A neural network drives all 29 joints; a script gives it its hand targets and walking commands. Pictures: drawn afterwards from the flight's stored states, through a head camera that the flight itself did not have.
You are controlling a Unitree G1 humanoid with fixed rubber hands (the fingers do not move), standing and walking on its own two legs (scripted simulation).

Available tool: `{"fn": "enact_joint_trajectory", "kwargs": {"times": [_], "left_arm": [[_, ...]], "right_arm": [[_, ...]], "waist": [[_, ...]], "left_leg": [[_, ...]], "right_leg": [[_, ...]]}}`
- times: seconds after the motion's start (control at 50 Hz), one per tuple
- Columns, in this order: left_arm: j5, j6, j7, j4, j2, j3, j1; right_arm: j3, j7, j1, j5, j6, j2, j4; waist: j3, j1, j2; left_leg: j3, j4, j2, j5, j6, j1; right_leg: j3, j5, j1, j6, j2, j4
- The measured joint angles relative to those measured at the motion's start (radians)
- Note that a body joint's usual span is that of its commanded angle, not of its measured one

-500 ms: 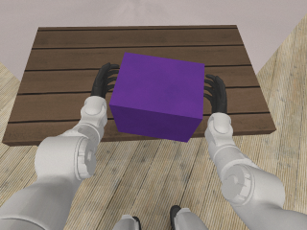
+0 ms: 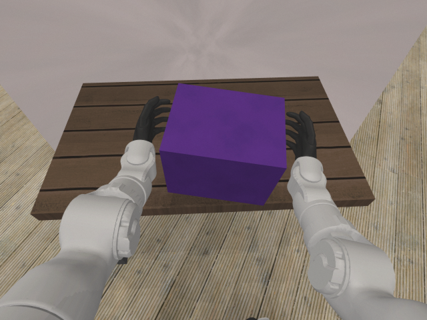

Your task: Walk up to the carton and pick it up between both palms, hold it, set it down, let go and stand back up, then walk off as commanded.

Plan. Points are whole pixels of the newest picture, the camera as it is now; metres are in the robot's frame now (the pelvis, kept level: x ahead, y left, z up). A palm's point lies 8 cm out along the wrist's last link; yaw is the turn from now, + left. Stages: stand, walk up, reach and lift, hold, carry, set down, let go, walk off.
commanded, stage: reach and lift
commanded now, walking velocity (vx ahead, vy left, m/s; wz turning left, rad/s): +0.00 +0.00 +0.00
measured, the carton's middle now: (223, 147) +0.46 -0.02 +0.02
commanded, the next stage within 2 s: none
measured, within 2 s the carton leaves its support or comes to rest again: neither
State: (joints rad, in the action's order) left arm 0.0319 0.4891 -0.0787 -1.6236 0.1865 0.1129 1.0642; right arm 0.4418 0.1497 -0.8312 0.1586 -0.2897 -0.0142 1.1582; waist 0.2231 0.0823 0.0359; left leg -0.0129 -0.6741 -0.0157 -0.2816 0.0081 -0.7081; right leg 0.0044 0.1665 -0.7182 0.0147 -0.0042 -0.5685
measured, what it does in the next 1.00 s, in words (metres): stands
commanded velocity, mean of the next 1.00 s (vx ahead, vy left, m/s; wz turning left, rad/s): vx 0.00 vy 0.00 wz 0.00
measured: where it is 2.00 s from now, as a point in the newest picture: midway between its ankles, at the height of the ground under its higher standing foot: outside the picture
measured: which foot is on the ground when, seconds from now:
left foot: down 0.00-1.00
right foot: down 0.00-1.00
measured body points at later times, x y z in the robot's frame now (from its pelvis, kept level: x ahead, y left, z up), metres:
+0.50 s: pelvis +0.01 -0.01 +0.02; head +0.02 -0.02 +0.47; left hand +0.46 +0.14 +0.15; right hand +0.43 -0.17 +0.13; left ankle +0.01 +0.10 -0.72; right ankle +0.05 -0.14 -0.72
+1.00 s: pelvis +0.00 -0.01 +0.03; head -0.04 -0.01 +0.47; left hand +0.41 +0.16 +0.20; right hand +0.40 -0.15 +0.17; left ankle +0.01 +0.10 -0.72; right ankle +0.05 -0.14 -0.72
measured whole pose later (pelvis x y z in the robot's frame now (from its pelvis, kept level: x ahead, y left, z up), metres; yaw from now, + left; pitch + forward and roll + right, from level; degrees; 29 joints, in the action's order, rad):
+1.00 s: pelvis +0.00 -0.01 +0.03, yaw +1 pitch -1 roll -1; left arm -0.16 -0.23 -0.02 -0.82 0.12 0.24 0.77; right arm 0.20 0.20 -0.73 0.00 0.16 -0.01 0.80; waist 0.09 0.03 0.04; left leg -0.01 -0.43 -0.01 -0.21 0.00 -0.19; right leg 0.00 0.11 -0.21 0.01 0.00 -0.33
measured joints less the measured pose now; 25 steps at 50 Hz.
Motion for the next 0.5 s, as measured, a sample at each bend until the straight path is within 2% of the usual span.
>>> {"fn": "enact_joint_trajectory", "kwargs": {"times": [0.1, 0.24, 0.34, 0.5], "left_arm": [[0.000, -0.060, 0.001, 0.017, 0.000, 0.004, -0.002], [-0.034, -0.149, 0.030, 0.046, 0.000, 0.096, -0.007], [-0.058, -0.209, 0.043, 0.147, 0.000, 0.113, -0.050], [-0.059, -0.295, 0.051, 0.325, 0.000, 0.113, -0.143]], "right_arm": [[-0.013, 0.000, 0.000, -0.005, 0.080, 0.000, -0.035], [-0.029, 0.000, 0.000, -0.005, 0.197, 0.000, -0.090], [-0.060, 0.000, 0.003, -0.008, 0.243, 0.000, -0.128], [-0.158, 0.006, 0.034, -0.058, 0.278, 0.000, -0.187]], "waist": [[-0.009, -0.003, 0.000], [-0.078, -0.006, 0.000], [-0.109, -0.006, 0.000], [-0.098, -0.011, 0.000]], "left_leg": [[0.000, 0.053, 0.000, 0.007, 0.000, 0.118], [0.000, 0.111, 0.001, 0.015, 0.000, 0.275], [0.000, 0.145, 0.001, 0.026, -0.001, 0.323], [0.000, 0.194, 0.001, 0.045, -0.006, 0.355]], "right_leg": [[0.000, 0.000, 0.112, 0.000, 0.000, 0.039], [0.000, 0.000, 0.262, 0.000, 0.000, 0.084], [0.000, -0.009, 0.308, 0.000, 0.000, 0.112], [0.000, -0.023, 0.338, 0.000, 0.000, 0.155]]}}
